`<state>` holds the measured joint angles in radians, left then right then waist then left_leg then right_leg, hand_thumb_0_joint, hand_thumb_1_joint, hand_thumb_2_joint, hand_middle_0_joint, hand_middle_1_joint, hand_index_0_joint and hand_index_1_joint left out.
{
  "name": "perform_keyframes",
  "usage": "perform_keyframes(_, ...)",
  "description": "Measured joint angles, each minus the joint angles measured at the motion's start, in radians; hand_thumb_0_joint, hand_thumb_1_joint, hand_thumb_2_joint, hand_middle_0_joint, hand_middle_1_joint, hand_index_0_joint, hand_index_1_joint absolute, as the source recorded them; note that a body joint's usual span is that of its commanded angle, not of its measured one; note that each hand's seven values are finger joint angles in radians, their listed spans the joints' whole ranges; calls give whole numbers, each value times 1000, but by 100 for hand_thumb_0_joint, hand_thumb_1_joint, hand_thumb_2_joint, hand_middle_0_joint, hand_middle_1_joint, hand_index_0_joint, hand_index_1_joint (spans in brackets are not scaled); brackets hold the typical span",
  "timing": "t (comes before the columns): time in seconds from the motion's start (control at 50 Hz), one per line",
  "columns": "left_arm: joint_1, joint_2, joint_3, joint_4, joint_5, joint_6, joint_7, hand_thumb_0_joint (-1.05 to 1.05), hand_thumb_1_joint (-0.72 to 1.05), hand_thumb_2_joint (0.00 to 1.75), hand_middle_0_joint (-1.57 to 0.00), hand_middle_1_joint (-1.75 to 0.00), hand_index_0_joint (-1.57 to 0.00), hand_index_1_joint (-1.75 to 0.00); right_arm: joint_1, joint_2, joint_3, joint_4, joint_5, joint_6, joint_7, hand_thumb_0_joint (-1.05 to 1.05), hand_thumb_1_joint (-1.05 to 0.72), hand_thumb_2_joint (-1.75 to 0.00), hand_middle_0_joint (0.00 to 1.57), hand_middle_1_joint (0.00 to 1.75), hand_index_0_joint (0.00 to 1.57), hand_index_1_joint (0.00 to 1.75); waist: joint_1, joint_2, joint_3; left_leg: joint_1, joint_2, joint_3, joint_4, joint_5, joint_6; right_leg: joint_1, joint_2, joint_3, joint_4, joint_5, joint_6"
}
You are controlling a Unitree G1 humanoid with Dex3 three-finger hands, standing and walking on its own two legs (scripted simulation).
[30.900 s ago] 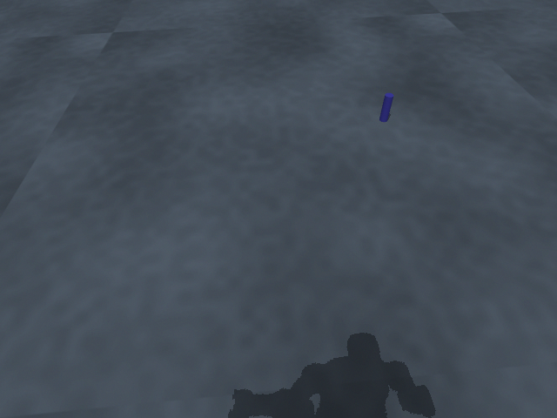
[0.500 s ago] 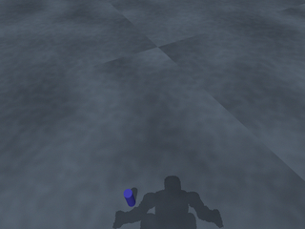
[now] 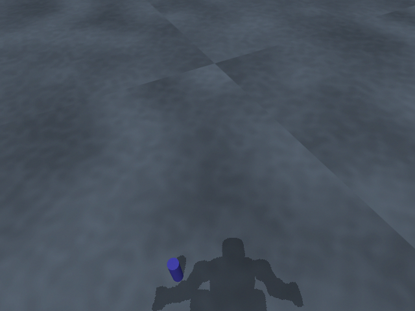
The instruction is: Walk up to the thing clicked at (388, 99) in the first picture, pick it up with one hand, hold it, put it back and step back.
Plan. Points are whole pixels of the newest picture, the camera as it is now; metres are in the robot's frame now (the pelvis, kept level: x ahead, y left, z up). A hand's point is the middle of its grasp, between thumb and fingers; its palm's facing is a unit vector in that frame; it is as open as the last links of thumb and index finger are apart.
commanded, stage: stand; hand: left
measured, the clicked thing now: (175, 270) +0.41 +0.19 -0.70
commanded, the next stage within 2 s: step back in 0.26 s
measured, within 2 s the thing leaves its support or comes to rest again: neither
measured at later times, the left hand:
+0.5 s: hand out of the picture +0.07 +0.28 -0.17, palm faces +0.00 -0.93 -0.38, open 7.4 cm
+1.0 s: hand out of the picture +0.01 +0.29 -0.17, palm faces -0.06 -0.92 -0.40, open 7.4 cm
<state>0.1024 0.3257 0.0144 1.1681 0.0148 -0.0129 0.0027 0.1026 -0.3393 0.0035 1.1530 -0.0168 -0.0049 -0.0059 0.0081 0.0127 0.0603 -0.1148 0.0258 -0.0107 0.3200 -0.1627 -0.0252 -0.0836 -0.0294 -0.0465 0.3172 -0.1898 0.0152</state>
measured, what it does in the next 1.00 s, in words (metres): walks backwards: left foot, then right foot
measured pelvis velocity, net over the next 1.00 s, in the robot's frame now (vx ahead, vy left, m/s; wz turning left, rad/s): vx -0.10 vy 0.03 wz -0.03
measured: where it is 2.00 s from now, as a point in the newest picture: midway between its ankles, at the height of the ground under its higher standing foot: outside the picture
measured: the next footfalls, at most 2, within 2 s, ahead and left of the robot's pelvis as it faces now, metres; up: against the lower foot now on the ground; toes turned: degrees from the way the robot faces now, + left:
left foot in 0.54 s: -0.02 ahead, +0.14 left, +0.00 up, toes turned -1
right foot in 0.94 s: -0.07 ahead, -0.08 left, +0.00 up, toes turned +1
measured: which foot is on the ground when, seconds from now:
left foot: down 0.00-0.40, up 0.42-0.52, down 0.54-0.96, up 0.98-1.00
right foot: down 0.00-0.56, up 0.58-0.92, down 0.94-1.00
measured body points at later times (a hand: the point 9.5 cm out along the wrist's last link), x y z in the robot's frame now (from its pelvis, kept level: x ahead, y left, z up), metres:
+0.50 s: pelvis -0.03 +0.02 -0.02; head +0.03 +0.02 +0.43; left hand +0.07 +0.33 -0.15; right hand +0.06 -0.30 -0.15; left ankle -0.04 +0.13 -0.73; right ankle -0.01 -0.12 -0.75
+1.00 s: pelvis -0.10 +0.03 -0.03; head -0.04 +0.01 +0.41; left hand +0.01 +0.34 -0.14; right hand +0.00 -0.27 -0.16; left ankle -0.06 +0.14 -0.74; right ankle -0.11 -0.08 -0.75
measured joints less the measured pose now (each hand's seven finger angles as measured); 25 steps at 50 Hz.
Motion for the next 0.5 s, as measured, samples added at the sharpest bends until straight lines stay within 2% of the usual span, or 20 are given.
perform_keyframes(0.26, 3, 5, 1, -7, 0, 1, -2, 0, 90, 90, -20, -30, -21, -30, 3, 1, 2, -2, 1, 0, 2, 0, -91, -89, 21, 30, 21, 30, -2, -1, -5, 0, -1, -3, -1, 0, 0, 0, -1, -3, 0, -2, -1)
perform_keyframes(0.36, -15, 15, 37, -68, -19, 11, -1, 0, 90, 90, -20, -30, -21, -30, -25, -19, -16, -58, 16, 20, 13, 0, -91, -89, 21, 30, 21, 30, -12, 9, 56, -87, 2, -13, 112, -34, 7, -72, 2, -10, 90, -27, -6)
perform_keyframes(0.42, -32, 23, 49, -108, -16, 24, 1, 0, 90, 90, -20, -30, -21, -30, -37, -42, -32, -97, 19, 34, 15, 0, -91, -89, 21, 30, 21, 30, -15, 18, 98, -159, -4, -22, 228, -63, 35, -118, 0, -14, 148, -41, -7)
perform_keyframes(0.5, -45, 33, 57, -157, 4, 45, 4, 0, 90, 90, -20, -30, -21, -30, -17, -63, -51, -144, 16, 56, 21, 0, -91, -89, 21, 30, 21, 30, -17, -2, 113, -211, -53, -20, 432, -237, 72, -189, -32, 4, 239, -70, 4)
